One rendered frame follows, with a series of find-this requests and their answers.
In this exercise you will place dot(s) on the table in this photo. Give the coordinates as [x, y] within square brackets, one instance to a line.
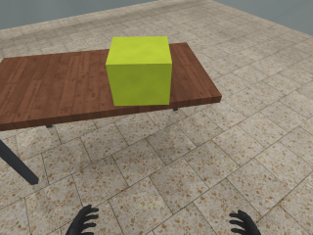
[47, 89]

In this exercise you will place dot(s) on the robot left hand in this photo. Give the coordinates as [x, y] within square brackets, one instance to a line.
[77, 225]

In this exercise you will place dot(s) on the robot right hand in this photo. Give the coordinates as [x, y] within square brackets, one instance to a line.
[246, 223]

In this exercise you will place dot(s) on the carton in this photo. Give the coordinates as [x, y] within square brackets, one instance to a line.
[139, 69]

